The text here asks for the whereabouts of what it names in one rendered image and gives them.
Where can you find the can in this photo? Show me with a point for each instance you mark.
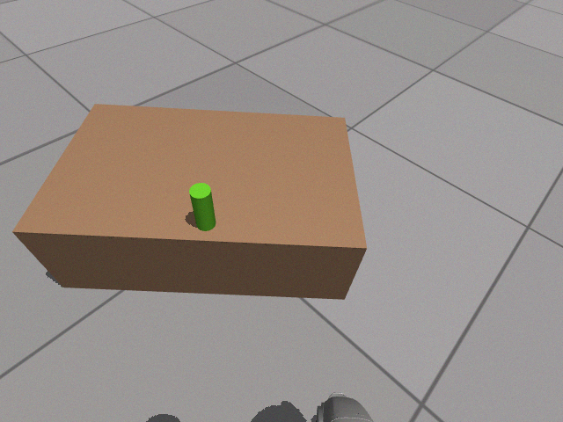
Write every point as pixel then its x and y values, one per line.
pixel 202 203

